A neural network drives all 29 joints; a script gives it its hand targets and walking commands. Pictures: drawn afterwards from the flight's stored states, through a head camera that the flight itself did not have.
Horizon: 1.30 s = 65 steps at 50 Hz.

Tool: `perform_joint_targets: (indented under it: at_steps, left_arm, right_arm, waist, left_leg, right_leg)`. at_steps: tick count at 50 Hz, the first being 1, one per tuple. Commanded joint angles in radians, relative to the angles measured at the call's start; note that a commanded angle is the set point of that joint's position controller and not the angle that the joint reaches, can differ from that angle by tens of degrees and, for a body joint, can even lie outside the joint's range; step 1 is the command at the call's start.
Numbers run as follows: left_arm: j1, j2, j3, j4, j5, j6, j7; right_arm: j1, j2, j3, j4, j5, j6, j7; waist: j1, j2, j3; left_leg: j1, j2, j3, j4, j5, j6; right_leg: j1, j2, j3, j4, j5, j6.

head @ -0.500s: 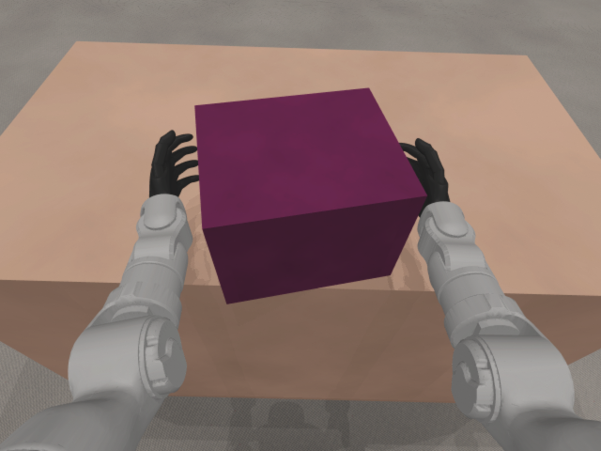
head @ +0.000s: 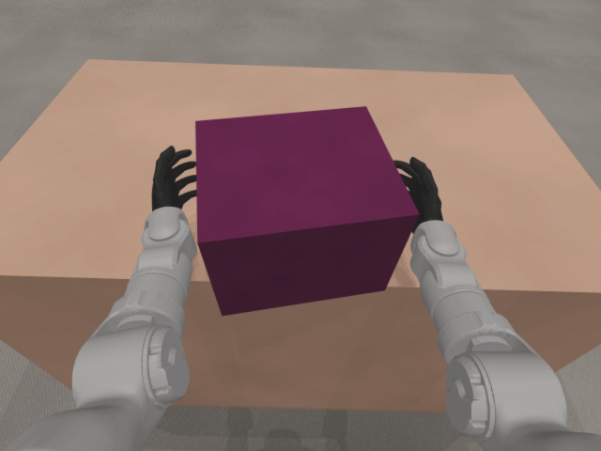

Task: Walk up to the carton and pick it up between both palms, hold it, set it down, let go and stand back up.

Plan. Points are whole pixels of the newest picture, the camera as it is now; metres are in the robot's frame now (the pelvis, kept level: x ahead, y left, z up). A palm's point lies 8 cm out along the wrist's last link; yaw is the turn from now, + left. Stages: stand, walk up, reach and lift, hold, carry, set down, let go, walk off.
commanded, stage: reach and lift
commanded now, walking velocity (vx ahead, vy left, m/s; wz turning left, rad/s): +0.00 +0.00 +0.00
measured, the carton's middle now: (294, 210) +0.45 +0.04 +0.07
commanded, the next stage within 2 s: none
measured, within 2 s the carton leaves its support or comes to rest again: neither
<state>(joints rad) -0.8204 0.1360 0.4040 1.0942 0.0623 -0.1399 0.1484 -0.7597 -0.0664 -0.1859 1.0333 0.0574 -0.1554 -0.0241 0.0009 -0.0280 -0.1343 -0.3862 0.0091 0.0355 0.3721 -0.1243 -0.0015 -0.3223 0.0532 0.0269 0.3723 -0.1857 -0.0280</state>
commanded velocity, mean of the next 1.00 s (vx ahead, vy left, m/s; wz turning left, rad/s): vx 0.00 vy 0.00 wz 0.00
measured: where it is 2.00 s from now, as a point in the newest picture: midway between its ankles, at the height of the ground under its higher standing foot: outside the picture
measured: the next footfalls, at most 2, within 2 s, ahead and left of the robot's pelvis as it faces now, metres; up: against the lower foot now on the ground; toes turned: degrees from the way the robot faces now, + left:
none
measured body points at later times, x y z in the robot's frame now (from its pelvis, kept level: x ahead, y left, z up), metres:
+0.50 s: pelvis -0.01 +0.00 +0.00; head -0.03 +0.02 +0.45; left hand +0.40 +0.22 +0.12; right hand +0.40 -0.14 +0.13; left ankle +0.03 +0.11 -0.74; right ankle -0.01 -0.10 -0.74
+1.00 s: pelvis -0.04 +0.01 +0.00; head -0.10 +0.03 +0.44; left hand +0.36 +0.23 +0.18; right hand +0.37 -0.12 +0.19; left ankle +0.03 +0.11 -0.74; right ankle -0.01 -0.10 -0.74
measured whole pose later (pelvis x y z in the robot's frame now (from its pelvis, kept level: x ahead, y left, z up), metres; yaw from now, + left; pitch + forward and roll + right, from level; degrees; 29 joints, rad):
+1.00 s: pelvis -0.04 +0.01 +0.00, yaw +0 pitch +5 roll -1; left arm -0.82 0.19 0.23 0.86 0.05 0.34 0.22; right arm -0.83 -0.10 -0.13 0.90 0.06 0.23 -0.04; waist 0.00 -0.03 -0.24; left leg -0.39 0.01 0.04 0.37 -0.07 0.01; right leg -0.31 0.05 0.03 0.36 -0.12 -0.02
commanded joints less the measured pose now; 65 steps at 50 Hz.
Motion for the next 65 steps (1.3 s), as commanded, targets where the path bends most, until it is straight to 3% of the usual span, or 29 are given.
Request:
perform_joint_targets:
  at_steps: [1, 6, 7, 8, 13, 17, 21, 25, 29, 36, 42, 46, 48, 54, 58, 61, 65]
  left_arm:
    - [-0.592, -0.606, -0.388, -0.193, 0.014, -0.005, -0.209]
    - [-0.661, -0.592, -0.42, -0.174, -0.02, 0.015, -0.208]
    - [-0.685, -0.6, -0.429, -0.186, -0.022, 0.019, -0.203]
    - [-0.671, -0.586, -0.424, -0.148, -0.02, 0.033, -0.205]
    - [-0.703, -0.609, -0.468, -0.18, -0.058, 0.076, -0.201]
    - [-0.732, -0.641, -0.526, -0.25, -0.104, 0.107, -0.198]
    - [-0.766, -0.668, -0.577, -0.348, -0.155, 0.128, -0.184]
    - [-0.771, -0.677, -0.592, -0.458, -0.173, 0.163, -0.178]
    - [-0.765, -0.677, -0.589, -0.538, -0.155, 0.226, -0.187]
    - [-0.707, -0.663, -0.493, -0.532, -0.076, 0.374, -0.227]
    - [-0.825, -0.734, -0.535, -0.663, -0.12, 0.409, -0.218]
    - [-0.892, -0.756, -0.574, -0.677, -0.15, 0.431, -0.199]
    - [-0.923, -0.736, -0.539, -0.605, -0.137, 0.449, -0.203]
    - [-1.027, -0.721, -0.512, -0.536, -0.142, 0.47, -0.205]
    - [-1.051, -0.675, -0.502, -0.554, -0.14, 0.481, -0.197]
    - [-1.035, -0.664, -0.492, -0.568, -0.136, 0.501, -0.189]
    - [-1.035, -0.689, -0.516, -0.6, -0.15, 0.53, -0.183]
  right_arm:
    - [-0.754, 0.538, 0.283, -0.342, -0.164, -0.055, 0.145]
    - [-0.783, 0.536, 0.257, -0.332, -0.161, -0.024, 0.146]
    - [-0.811, 0.524, 0.249, -0.322, -0.156, -0.021, 0.152]
    - [-0.802, 0.53, 0.246, -0.308, -0.154, -0.004, 0.15]
    - [-0.842, 0.51, 0.248, -0.313, -0.11, 0.036, 0.15]
    - [-0.864, 0.509, 0.273, -0.341, -0.062, 0.061, 0.14]
    - [-0.913, 0.545, 0.334, -0.435, 0.006, 0.081, 0.128]
    - [-0.896, 0.59, 0.403, -0.49, 0.071, 0.126, 0.106]
    - [-0.858, 0.595, 0.413, -0.509, 0.117, 0.184, 0.079]
    - [-0.897, 0.534, 0.351, -0.5, 0.137, 0.266, 0.052]
    - [-1.003, 0.556, 0.33, -0.58, 0.157, 0.279, 0.056]
    - [-1.024, 0.547, 0.293, -0.554, 0.151, 0.296, 0.065]
    - [-1.027, 0.534, 0.243, -0.478, 0.12, 0.313, 0.071]
    - [-1.02, 0.502, 0.13, -0.277, 0.069, 0.347, 0.112]
    - [-0.986, 0.5, 0.12, -0.199, 0.05, 0.373, 0.14]
    - [-1.005, 0.503, 0.153, -0.208, 0.072, 0.383, 0.151]
    - [-1.024, 0.472, 0.143, -0.225, 0.077, 0.393, 0.157]
  waist:
    - [0.112, 0.042, -0.672]
    - [0.091, 0.028, -0.64]
    - [0.094, 0.055, -0.638]
    - [0.095, 0.043, -0.584]
    - [0.072, 0.063, -0.553]
    - [0.051, 0.082, -0.579]
    - [0.043, 0.08, -0.704]
    - [0.04, 0.072, -0.746]
    - [0.013, 0.092, -0.716]
    - [-0.002, 0.093, -0.537]
    - [-0.032, 0.121, -0.654]
    - [-0.066, 0.158, -0.631]
    - [-0.075, 0.145, -0.535]
    - [-0.1, 0.158, -0.454]
    - [-0.1, 0.153, -0.451]
    - [-0.074, 0.14, -0.466]
    - [-0.101, 0.139, -0.49]
  left_leg:
    - [0.352, 0.011, 0.037, -0.007, 0.325, -0.029]
    - [0.336, 0.01, 0.04, -0.024, 0.207, -0.014]
    - [0.346, 0.009, 0.042, -0.027, 0.198, -0.02]
    - [0.325, 0.008, 0.04, -0.033, 0.16, -0.014]
    - [0.363, 0.006, 0.03, -0.04, 0.123, -0.018]
    - [0.406, 0.001, 0.017, -0.021, 0.17, -0.028]
    - [0.408, -0.012, 0.004, 0.014, 0.255, -0.032]
    - [0.408, -0.028, -0.012, 0.04, 0.338, -0.029]
    - [0.42, -0.037, -0.024, 0.045, 0.378, -0.033]
    - [0.417, -0.033, -0.029, 0.011, 0.337, -0.025]
    - [0.438, -0.025, -0.042, 0.014, 0.305, -0.032]
    - [0.463, -0.013, -0.051, -0.002, 0.199, -0.045]
    - [0.419, -0.011, -0.045, -0.039, 0.054, -0.037]
    - [0.372, 0.009, -0.046, -0.095, -0.132, -0.044]
    - [0.382, 0.012, -0.049, -0.106, -0.156, -0.043]
    - [0.388, 0.012, -0.048, -0.11, -0.136, -0.039]
    - [0.426, 0.021, -0.057, -0.108, -0.117, -0.05]
  right_leg:
    - [0.197, -0.045, -0.05, -0.047, 0.455, 0.051]
    - [0.168, -0.046, -0.045, -0.068, 0.307, 0.04]
    - [0.15, -0.041, -0.048, -0.072, 0.265, 0.032]
    - [0.144, -0.043, -0.044, -0.078, 0.227, 0.033]
    - [0.115, -0.034, -0.045, -0.097, 0.15, 0.022]
    - [0.113, -0.028, -0.041, -0.099, 0.167, 0.014]
    - [0.168, -0.019, -0.025, -0.072, 0.284, 0.024]
    - [0.243, -0.019, -0.001, -0.047, 0.419, 0.043]
    - [0.29, -0.028, 0.014, -0.038, 0.509, 0.055]
    - [0.332, -0.034, 0.01, -0.066, 0.439, 0.053]
    - [0.337, -0.021, 0.0, -0.066, 0.385, 0.033]
    - [0.237, -0.02, -0.004, -0.095, 0.251, 0.017]
    - [0.191, -0.028, -0.003, -0.118, 0.105, 0.011]
    - [0.11, -0.045, -0.002, -0.142, -0.114, -0.015]
    - [0.11, -0.049, -0.001, -0.139, -0.109, -0.015]
    - [0.119, -0.043, -0.002, -0.139, -0.092, -0.01]
    - [0.113, -0.038, -0.01, -0.138, -0.05, -0.01]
